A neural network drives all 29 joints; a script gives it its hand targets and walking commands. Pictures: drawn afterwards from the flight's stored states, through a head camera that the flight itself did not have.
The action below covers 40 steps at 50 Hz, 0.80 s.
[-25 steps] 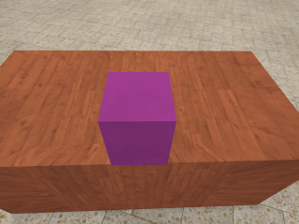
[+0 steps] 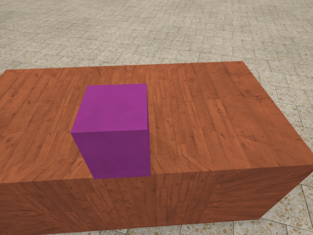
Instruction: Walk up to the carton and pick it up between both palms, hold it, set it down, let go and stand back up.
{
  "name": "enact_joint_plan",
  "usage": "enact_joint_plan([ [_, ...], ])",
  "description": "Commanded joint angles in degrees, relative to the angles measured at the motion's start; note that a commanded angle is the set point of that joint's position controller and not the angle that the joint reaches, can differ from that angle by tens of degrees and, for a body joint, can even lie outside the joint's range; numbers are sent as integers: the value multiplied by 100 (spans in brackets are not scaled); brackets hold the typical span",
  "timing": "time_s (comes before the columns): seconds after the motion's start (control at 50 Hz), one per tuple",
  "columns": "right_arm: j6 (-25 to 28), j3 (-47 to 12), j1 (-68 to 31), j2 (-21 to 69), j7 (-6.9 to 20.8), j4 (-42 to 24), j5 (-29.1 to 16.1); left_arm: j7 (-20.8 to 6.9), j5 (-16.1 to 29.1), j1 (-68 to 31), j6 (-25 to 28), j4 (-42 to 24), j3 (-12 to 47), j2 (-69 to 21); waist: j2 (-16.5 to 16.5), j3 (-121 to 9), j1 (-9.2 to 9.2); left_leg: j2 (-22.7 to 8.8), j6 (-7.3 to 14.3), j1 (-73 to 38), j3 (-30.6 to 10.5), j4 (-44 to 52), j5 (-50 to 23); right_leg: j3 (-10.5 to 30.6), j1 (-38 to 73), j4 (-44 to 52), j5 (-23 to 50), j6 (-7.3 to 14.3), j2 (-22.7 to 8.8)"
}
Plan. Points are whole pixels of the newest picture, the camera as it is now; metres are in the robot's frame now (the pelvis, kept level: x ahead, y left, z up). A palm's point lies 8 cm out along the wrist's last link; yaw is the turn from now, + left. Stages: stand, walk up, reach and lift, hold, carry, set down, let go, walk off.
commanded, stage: walk up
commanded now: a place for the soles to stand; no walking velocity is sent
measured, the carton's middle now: (119, 132) +0.48 +0.14 -0.02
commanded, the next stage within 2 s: none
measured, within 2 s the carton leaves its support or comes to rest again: neither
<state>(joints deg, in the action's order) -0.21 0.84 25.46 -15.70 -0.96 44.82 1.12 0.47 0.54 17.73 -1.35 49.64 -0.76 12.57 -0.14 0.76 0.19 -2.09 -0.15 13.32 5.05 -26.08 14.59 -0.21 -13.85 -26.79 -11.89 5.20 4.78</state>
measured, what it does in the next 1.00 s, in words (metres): shifts its weight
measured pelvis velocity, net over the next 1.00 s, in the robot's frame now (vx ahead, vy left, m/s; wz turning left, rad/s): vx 0.03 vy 0.05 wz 0.01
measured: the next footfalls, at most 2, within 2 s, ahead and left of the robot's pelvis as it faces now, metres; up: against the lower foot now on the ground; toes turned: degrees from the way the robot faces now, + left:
left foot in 1.84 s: +0.13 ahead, +0.29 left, +0.00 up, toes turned +4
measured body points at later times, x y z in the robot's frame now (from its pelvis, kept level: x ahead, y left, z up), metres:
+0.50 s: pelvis +0.04 +0.02 +0.00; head +0.05 +0.03 +0.45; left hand +0.09 +0.27 -0.14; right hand +0.09 -0.23 -0.13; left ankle +0.03 +0.14 -0.74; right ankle +0.03 -0.05 -0.74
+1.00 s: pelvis +0.03 +0.05 +0.00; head +0.03 +0.05 +0.45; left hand +0.05 +0.29 -0.15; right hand +0.05 -0.21 -0.13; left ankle +0.03 +0.14 -0.74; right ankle +0.03 -0.05 -0.74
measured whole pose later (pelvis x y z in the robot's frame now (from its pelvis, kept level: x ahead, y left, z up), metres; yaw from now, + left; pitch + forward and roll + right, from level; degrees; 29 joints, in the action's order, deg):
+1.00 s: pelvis +0.03 +0.05 +0.00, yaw +0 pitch -1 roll +0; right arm 0.8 -1.1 20.7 -13.1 -2.1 52.5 0.1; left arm 1.2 0.3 17.6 -0.6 56.4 0.5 12.7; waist -0.6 1.2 -0.1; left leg 0.5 2.0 10.0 4.0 -23.0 11.9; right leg 0.5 -9.4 -22.2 -11.6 2.2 3.0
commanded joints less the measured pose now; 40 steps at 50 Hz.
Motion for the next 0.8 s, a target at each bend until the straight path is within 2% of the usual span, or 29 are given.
enact_joint_plan([
  [0.0, 129, 149, 214, -505, -81, -186, -19, 87, -61, 12, 139, -441, -249, 960, -274, 592, -96, -202, -45, 59, -476, 170, 116, 1666, -527, 1622, -1468, -595, -1276],
  [0.1, 221, 140, 322, -596, -129, -10, -34, 81, -41, 108, 183, -410, -195, 823, -257, 222, -63, -384, 10, -205, -688, 295, -157, 1357, -194, 1414, -759, -564, -1126],
  [0.14, 251, 119, 266, -597, -142, 16, -47, 76, -32, 144, 208, -410, -165, 778, -177, 95, -77, -468, 53, -256, -764, 297, -294, 1250, -59, 1295, -245, -561, -1090],
  [0.24, 275, 35, 205, -510, -168, 85, -76, 80, -53, 203, 238, -352, -112, 753, -21, -195, -54, -612, 132, -283, -819, 284, -952, 969, 481, 791, 1650, -519, -1046],
  [0.3, 253, 9, 172, -506, -183, 118, -78, 89, -56, 237, 219, -307, -93, 757, 11, -217, -47, -649, 159, -359, -812, 243, -1249, 902, 526, 672, 2050, -502, -1048],
  [0.54, 211, -26, -98, -540, -177, 219, -106, 98, -35, 155, 154, -53, -50, 747, 86, 34, -26, -709, 219, -407, -888, 436, -1287, 841, 386, 677, 1394, -353, -967],
  [0.78, 209, -28, -261, -475, -156, 391, -112, 103, -20, 118, 150, 273, -21, 702, 71, 200, -48, -636, 218, -265, -963, 764, -543, 835, 306, 792, 530, -336, -945],
])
